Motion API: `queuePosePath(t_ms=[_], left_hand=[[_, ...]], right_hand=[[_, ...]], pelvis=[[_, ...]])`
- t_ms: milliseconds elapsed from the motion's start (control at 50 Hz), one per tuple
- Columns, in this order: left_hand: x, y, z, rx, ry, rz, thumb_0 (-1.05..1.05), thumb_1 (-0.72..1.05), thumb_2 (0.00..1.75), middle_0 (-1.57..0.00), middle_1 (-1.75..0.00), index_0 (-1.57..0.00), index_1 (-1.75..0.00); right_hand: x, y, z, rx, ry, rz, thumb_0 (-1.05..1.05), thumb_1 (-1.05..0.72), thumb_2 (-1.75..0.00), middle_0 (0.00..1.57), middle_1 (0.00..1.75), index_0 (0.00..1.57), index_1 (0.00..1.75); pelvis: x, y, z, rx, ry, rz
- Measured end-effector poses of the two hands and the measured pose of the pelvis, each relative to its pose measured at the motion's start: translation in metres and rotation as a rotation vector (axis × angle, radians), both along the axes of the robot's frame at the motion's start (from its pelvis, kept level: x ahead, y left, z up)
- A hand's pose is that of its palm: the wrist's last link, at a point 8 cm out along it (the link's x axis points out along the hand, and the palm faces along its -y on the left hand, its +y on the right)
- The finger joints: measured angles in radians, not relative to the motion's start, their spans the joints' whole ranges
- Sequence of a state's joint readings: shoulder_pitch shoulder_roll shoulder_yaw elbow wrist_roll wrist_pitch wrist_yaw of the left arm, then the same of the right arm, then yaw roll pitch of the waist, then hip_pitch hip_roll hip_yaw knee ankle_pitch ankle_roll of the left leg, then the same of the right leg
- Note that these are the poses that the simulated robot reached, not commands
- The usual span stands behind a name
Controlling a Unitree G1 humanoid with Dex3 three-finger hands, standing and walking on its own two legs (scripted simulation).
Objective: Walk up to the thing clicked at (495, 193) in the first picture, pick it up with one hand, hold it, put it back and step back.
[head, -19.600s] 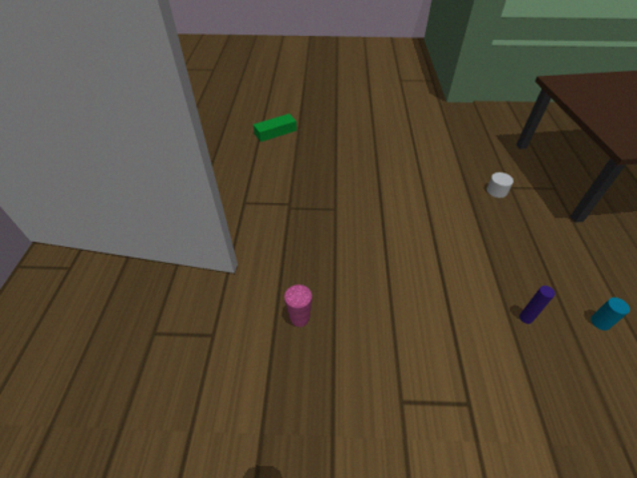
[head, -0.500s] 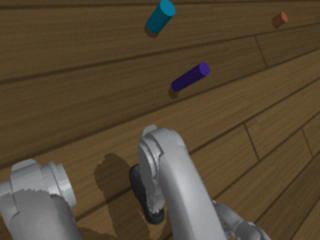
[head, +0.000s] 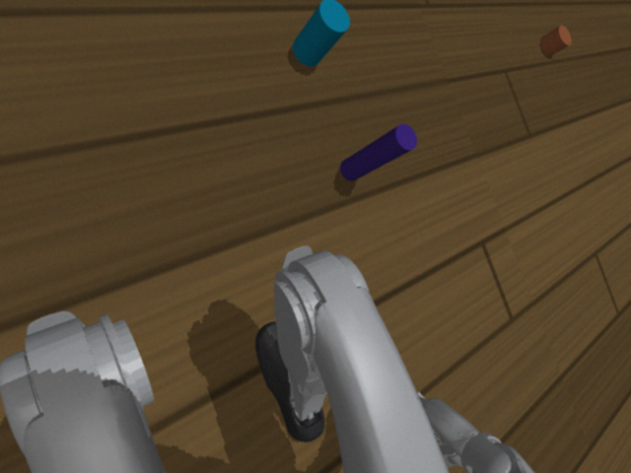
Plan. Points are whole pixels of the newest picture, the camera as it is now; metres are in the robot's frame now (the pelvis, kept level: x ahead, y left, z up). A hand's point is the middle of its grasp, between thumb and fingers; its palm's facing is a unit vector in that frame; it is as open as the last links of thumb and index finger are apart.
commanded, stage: settle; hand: left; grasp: from above
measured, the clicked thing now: out of the picture +0.42 +0.37 -0.26
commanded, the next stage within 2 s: lift in 0.94 s
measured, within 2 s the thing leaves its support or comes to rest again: leaves its support in 0.44 s
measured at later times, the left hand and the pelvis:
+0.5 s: hand out of the picture +0.41 +0.36 -0.22, palm faces -0.40 -0.16 -0.90, open 11.6 cm; pelvis +0.01 +0.00 +0.00, yaw +1 degrees
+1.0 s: hand out of the picture +0.40 +0.36 -0.13, palm faces -0.48 -0.14 -0.87, open 11.5 cm; pelvis +0.00 -0.01 +0.04, yaw +5 degrees
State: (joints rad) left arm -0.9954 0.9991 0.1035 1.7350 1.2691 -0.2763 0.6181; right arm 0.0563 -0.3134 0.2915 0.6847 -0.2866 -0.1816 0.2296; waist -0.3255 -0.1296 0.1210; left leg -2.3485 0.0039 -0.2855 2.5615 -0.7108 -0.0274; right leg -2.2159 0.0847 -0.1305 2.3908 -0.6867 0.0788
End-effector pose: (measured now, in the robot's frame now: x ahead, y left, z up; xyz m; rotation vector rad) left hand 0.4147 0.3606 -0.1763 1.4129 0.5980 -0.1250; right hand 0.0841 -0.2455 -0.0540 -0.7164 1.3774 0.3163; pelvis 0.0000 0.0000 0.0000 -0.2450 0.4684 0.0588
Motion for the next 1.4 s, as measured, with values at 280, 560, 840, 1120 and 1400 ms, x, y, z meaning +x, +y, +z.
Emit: queuePosePath(t_ms=[280,560,840,1120,1400], left_hand=[[0.0,0.0,0.0,-0.002,0.008,0.01,-0.01,-0.27,0.81,-0.3,-1.0,-0.44,-0.92],[-0.008,-0.001,0.032,0.02,-0.042,-0.038,-0.02,-0.25,0.75,-0.37,-0.92,-0.5,-0.85],[-0.004,0.004,0.094,0.044,0.046,-0.004,-0.02,-0.29,0.76,-0.43,-0.86,-0.56,-0.8],[-0.005,0.001,0.115,0.026,0.018,-0.062,-0.02,-0.29,0.76,-0.43,-0.86,-0.56,-0.8],[-0.029,0.004,0.162,0.021,0.053,-0.018,-0.02,-0.29,0.76,-0.43,-0.85,-0.56,-0.8]], right_hand=[[0.002,-0.003,0.0,-0.011,-0.002,-0.022,0.0,-0.92,-0.9,0.2,0.3,0.2,0.3],[0.017,-0.011,-0.007,0.015,-0.033,-0.145,0.0,-0.92,-0.9,0.2,0.3,0.2,0.3],[0.038,-0.015,-0.006,0.066,-0.101,-0.207,0.0,-0.92,-0.9,0.2,0.29,0.2,0.3],[0.002,-0.03,0.008,-0.029,-0.047,-0.28,0.0,-0.92,-0.9,0.2,0.3,0.2,0.3],[0.008,-0.017,0.031,0.012,-0.099,-0.358,0.0,-0.92,-0.9,0.2,0.3,0.2,0.3]], pelvis=[[0.002,0.0,0.0,0.0,0.013,0.003],[0.007,-0.001,0.006,0.019,0.081,0.025],[0.002,-0.008,0.032,0.062,0.111,0.05],[-0.005,-0.009,0.039,0.066,0.101,0.061],[-0.007,-0.006,0.073,0.077,0.131,0.078]])
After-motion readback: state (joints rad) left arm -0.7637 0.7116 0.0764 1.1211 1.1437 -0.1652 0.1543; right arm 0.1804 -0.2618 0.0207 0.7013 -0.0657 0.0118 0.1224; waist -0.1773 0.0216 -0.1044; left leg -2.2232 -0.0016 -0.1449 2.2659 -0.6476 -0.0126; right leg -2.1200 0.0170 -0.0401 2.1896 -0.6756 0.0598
